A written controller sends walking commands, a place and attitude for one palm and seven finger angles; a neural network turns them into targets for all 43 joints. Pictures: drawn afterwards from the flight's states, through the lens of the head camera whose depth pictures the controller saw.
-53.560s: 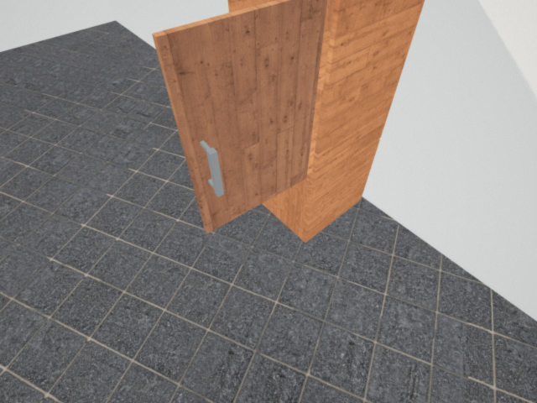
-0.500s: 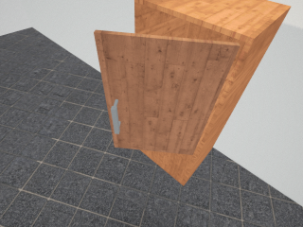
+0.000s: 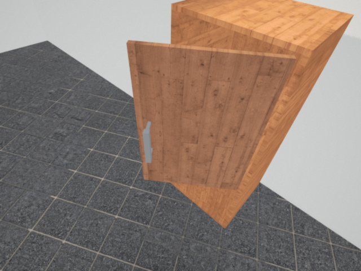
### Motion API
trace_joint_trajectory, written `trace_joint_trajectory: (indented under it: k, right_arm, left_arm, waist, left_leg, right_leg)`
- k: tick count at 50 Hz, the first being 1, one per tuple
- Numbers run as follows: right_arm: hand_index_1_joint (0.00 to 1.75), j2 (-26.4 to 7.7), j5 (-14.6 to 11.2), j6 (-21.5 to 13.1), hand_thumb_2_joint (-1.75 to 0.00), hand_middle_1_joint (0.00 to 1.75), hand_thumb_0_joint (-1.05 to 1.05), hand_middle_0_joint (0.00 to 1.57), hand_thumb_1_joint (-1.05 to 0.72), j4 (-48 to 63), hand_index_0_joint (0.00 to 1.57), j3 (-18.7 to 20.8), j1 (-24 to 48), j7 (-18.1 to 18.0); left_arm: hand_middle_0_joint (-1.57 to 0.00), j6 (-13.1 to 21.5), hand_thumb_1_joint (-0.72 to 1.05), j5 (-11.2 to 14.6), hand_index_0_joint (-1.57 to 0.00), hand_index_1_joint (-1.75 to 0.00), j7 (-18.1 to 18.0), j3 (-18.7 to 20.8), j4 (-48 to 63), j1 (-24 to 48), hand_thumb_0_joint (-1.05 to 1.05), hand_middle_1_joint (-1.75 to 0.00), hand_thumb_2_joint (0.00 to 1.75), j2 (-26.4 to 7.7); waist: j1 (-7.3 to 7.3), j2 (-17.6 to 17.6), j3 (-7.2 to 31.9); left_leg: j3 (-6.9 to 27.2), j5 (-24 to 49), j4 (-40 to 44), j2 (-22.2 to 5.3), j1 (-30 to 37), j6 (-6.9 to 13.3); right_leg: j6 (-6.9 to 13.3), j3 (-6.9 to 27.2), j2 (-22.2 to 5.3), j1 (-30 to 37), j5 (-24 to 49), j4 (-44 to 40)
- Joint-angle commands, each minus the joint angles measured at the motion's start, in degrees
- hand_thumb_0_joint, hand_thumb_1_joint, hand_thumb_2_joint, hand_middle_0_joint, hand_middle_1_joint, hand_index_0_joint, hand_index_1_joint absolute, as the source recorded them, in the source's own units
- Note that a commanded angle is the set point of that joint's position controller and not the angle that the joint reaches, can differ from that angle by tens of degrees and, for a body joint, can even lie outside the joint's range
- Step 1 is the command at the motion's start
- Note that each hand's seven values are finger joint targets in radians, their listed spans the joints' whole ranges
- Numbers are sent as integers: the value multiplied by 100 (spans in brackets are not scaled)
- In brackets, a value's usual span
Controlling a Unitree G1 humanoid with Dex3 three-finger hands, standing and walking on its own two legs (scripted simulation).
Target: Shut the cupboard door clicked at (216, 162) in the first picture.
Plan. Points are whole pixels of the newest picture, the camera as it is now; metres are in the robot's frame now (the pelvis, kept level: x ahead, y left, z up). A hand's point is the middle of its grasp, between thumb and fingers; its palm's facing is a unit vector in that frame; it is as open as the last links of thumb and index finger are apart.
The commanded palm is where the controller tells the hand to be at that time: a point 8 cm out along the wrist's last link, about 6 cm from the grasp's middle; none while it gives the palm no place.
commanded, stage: look again from close up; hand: left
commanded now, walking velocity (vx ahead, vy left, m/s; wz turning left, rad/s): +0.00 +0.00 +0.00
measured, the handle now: (148, 142) +0.52 +0.14 -0.07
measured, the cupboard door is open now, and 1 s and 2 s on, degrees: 36 36 36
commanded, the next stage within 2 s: shuffle to correct the standing spot in 0.08 s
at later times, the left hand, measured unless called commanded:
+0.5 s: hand out of the picture -0.03 +0.16 -0.17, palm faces +0.01 -0.99 -0.15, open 7.4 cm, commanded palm none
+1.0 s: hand out of the picture +0.01 +0.09 -0.17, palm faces +0.04 -0.99 -0.10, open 7.4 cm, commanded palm none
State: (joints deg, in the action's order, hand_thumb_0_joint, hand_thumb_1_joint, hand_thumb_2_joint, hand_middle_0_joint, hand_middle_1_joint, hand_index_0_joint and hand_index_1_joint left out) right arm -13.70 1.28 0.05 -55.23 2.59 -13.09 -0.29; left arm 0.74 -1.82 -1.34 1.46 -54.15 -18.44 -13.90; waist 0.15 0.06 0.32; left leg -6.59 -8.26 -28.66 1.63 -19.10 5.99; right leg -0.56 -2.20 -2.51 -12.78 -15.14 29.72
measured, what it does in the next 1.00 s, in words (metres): shifts its weight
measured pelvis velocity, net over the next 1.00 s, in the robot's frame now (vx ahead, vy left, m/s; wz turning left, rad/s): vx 0.03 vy -0.05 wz -0.01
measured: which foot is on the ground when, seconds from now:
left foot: down 0.00-1.00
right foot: down 0.00-1.00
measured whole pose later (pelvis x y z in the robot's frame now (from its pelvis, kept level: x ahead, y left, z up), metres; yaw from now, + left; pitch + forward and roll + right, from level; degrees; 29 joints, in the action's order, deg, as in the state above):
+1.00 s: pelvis +0.03 -0.05 +0.01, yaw +0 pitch -2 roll -1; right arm -5.0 0.3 0.0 -66.6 0.5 -17.8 -1.9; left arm 1.6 -0.6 -2.6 -0.9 -62.1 -21.3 -4.6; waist -0.6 -1.1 -1.0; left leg -5.2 -9.1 -25.2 -1.2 -13.8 1.8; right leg 0.7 -3.9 0.3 -6.3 -14.9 23.6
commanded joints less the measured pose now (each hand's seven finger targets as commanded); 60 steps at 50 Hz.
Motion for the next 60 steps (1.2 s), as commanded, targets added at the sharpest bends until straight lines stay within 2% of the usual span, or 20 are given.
trace_joint_trajectory:
  k: [1,6,9,12,15,21,26,27,29,31,32,35,38,43,54,55,56,57,58,60]
  right_arm:
    - [30,-1106,-22,-174,-90,30,0,20,-90,384,20,245,131,-10]
    - [30,-1288,-33,-161,-90,30,0,20,-90,307,20,232,355,19]
    - [30,-1329,-41,-157,-90,30,0,20,-90,240,20,216,426,26]
    - [30,-634,-15,-67,-90,30,0,20,-90,16,20,16,146,38]
    - [30,-695,-15,-18,-90,30,0,20,-90,-93,20,6,71,10]
    - [30,-812,-27,-25,-90,30,0,20,-90,-223,20,107,-97,-79]
    - [30,-677,-29,-18,-90,30,0,20,-90,-290,20,201,-236,-152]
    - [30,-566,-41,-21,-90,30,0,20,-90,-303,20,182,-220,-151]
    - [30,-195,-61,-47,-90,30,0,20,-90,-366,20,101,-266,-148]
    - [30,208,-94,-78,-90,30,0,20,-90,-455,20,-24,-454,-116]
    - [30,294,-100,-76,-90,30,0,20,-90,-528,20,-65,-550,-106]
    - [30,310,-97,-125,-90,30,0,20,-90,-741,20,-102,-733,-115]
    - [30,328,-114,-137,-90,30,0,20,-90,-819,20,-114,-675,-132]
    - [30,386,-113,-124,-90,30,0,20,-90,-908,20,-127,-744,-148]
    - [30,445,-98,-77,-90,30,0,20,-90,-957,20,-113,-797,-142]
    - [30,101,-69,-173,-90,30,0,20,-90,-490,20,-187,-154,-78]
    - [30,333,-41,-91,-90,30,0,20,-90,-371,20,-151,-578,-39]
    - [30,370,25,-86,-90,30,0,20,-90,-473,20,-155,-615,-17]
    - [30,281,14,-82,-90,30,0,20,-90,-476,20,-162,-864,-25]
    - [30,187,15,-97,-90,30,0,20,-90,-389,20,-141,-916,-36]
  left_arm:
    - [-20,89,90,-14,-20,-30,-26,186,266,-153,0,-30,90,-875]
    - [-20,56,90,-18,-20,-30,-4,165,157,-140,0,-30,90,-1031]
    - [-20,57,90,-15,-20,-30,4,153,75,-139,0,-30,90,-1103]
    - [-20,-40,90,13,-20,-30,-18,-42,-221,-583,0,-30,90,-401]
    - [-20,-111,90,3,-20,-30,-5,-69,-311,-674,0,-30,90,-356]
    - [-20,-176,90,-19,-20,-30,59,-28,-376,-948,0,-30,90,-221]
    - [-20,-222,90,-29,-20,-30,82,31,-407,-1252,0,-30,90,31]
    - [-20,-199,90,-30,-20,-30,69,27,-417,-1323,0,-30,90,65]
    - [-20,-104,90,-8,-20,-30,9,13,-484,-1396,0,-30,90,134]
    - [-20,16,90,64,-20,-30,-57,-24,-521,-1134,0,-30,90,91]
    - [-20,57,90,91,-20,-30,-83,-56,-525,-990,0,-30,90,113]
    - [-20,108,90,102,-20,-30,-108,-103,-622,-966,0,-30,90,286]
    - [-20,112,90,98,-20,-30,-132,-118,-744,-1137,0,-30,90,324]
    - [-20,111,90,100,-20,-30,-163,-125,-803,-1110,0,-30,90,388]
    - [-20,72,90,102,-20,-30,-174,-101,-723,-946,0,-30,90,467]
    - [-20,194,90,-18,-20,-30,-312,-128,-840,-964,0,-30,90,123]
    - [-20,211,90,49,-20,-30,-255,-100,-509,-490,0,-30,90,-77]
    - [-20,222,90,26,-20,-30,-214,-56,-404,-277,0,-30,90,-60]
    - [-20,209,90,53,-20,-30,-203,-72,-413,-233,0,-30,90,-29]
    - [-20,151,90,61,-20,-30,-179,-71,-393,-296,0,-30,90,92]
  waist:
    - [-32,-99,-258]
    - [13,200,-268]
    - [32,146,-193]
    - [15,214,-55]
    - [-6,166,-261]
    - [4,350,-497]
    - [49,454,-594]
    - [106,311,-650]
    - [113,-243,-626]
    - [-98,-850,-544]
    - [-173,-872,-533]
    - [-167,-180,-455]
    - [-54,40,-565]
    - [-26,-56,-622]
    - [-5,-80,-786]
    - [189,31,-988]
    - [-275,117,-618]
    - [-233,421,-644]
    - [-324,287,-537]
    - [-255,293,-441]
  left_leg:
    - [1376,-1753,1273,-906,261,-291]
    - [1444,-2096,1553,-967,178,-326]
    - [1413,-1954,1538,-936,241,-344]
    - [1364,-2123,1655,-960,401,-466]
    - [1431,-2402,1790,-1069,323,-477]
    - [1582,-2661,1884,-1342,216,-312]
    - [1526,-2825,1868,-1419,-45,-232]
    - [1378,-2583,1721,-1301,-175,-249]
    - [868,-1738,991,-803,-140,-416]
    - [418,-689,298,-478,417,-523]
    - [442,-415,282,-519,686,-518]
    - [597,-26,559,-681,873,-504]
    - [619,3,659,-699,622,-496]
    - [637,47,710,-709,588,-510]
    - [679,-178,829,-692,591,-519]
    - [689,-107,-258,-673,279,-634]
    - [661,-981,-228,-604,440,-596]
    - [624,-752,-171,-545,644,-611]
    - [637,-931,-104,-603,534,-559]
    - [825,-1199,162,-626,232,-455]
  right_leg:
    - [353,442,-269,-424,-526,-710]
    - [299,349,-256,-236,-525,-728]
    - [306,381,-300,-134,-448,-815]
    - [167,220,-225,-85,-524,-835]
    - [145,124,-146,-119,-544,-709]
    - [168,-41,-2,-220,-431,-397]
    - [202,-139,56,-152,-463,-314]
    - [212,-90,19,-5,-320,-521]
    - [329,575,-319,-49,-398,-1158]
    - [459,1024,-705,-527,-668,-1635]
    - [445,928,-704,-720,-598,-1696]
    - [294,613,-461,-536,44,-1342]
    - [245,532,-418,-173,458,-1273]
    - [233,476,-395,6,619,-1280]
    - [236,474,-377,-99,251,-1310]
    - [255,847,-555,-436,1568,-1291]
    - [447,843,-736,-691,-662,-1424]
    - [559,764,-688,-874,-761,-1324]
    - [530,598,-505,-802,-1151,-1152]
    - [495,441,-302,-661,-1187,-765]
